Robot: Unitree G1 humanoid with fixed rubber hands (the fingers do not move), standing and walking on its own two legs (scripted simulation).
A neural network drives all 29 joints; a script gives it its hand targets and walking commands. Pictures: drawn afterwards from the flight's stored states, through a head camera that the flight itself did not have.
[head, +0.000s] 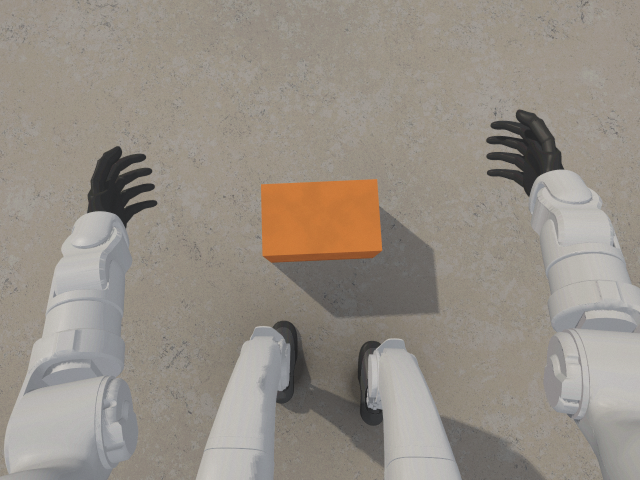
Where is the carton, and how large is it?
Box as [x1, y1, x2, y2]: [261, 179, 381, 262]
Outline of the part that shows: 376,179 261,184 262,255 271,262 373,257 381,250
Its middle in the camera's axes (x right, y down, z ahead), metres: +0.01 -0.04 +0.98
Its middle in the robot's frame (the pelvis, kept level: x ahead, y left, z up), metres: +0.49 +0.03 -0.59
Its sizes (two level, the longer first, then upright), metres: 0.279 0.173 0.163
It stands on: the floor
